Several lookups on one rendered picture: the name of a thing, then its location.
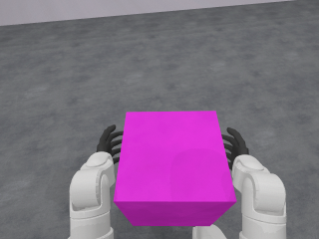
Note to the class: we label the robot right hand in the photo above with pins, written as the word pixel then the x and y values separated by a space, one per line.
pixel 237 148

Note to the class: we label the carton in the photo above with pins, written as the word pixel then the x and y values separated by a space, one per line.
pixel 173 169

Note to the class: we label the robot left forearm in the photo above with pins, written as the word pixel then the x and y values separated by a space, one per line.
pixel 89 197

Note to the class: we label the right robot thigh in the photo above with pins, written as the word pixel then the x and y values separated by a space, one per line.
pixel 207 232

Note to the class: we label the robot right forearm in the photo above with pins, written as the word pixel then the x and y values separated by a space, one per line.
pixel 263 199

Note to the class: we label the robot left hand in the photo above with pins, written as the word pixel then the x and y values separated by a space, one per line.
pixel 106 144

